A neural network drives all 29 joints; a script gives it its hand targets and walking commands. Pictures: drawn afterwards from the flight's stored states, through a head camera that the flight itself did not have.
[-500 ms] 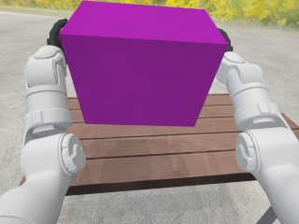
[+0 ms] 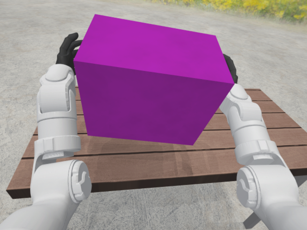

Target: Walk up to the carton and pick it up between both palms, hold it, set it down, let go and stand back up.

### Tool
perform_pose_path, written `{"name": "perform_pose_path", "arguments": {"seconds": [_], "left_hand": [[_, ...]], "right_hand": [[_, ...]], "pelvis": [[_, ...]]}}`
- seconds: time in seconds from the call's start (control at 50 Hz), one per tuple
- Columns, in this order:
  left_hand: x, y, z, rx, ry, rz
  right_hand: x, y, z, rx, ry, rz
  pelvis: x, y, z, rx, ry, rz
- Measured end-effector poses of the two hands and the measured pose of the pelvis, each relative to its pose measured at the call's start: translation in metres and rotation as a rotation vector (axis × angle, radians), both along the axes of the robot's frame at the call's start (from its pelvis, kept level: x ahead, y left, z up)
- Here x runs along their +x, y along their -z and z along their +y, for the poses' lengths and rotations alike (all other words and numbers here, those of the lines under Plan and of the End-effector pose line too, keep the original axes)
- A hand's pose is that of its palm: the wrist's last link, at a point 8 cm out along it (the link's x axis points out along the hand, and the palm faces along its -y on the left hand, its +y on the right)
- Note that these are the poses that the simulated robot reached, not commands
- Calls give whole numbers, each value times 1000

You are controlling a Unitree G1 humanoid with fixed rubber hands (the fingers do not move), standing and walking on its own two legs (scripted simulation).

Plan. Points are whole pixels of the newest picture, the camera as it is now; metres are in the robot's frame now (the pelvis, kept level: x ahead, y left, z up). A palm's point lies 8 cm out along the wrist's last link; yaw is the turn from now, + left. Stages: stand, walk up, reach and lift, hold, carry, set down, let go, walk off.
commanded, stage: set down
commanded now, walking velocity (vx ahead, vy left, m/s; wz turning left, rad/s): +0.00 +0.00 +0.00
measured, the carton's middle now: (149, 87) +0.40 -0.01 +0.22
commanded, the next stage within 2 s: none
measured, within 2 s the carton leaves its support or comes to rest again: neither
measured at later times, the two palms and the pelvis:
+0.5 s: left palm (72, 77) +0.41 +0.18 +0.24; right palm (222, 101) +0.36 -0.20 +0.20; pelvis -0.01 +0.00 +0.00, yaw +0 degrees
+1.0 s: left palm (83, 82) +0.44 +0.16 +0.21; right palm (221, 111) +0.36 -0.21 +0.17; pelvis +0.00 +0.01 +0.00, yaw -1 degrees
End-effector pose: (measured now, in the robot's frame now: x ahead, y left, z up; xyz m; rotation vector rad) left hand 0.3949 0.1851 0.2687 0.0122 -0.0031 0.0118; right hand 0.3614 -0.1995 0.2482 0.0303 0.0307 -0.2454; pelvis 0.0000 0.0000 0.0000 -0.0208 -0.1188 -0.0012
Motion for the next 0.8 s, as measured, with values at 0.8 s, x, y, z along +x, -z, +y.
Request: {"name": "perform_pose_path", "arguments": {"seconds": [0.8], "left_hand": [[35,48,-12,47,85,87]], "right_hand": [[-1,68,-6,19,88,73]], "pelvis": [[-6,-1,7,7,7,48]]}}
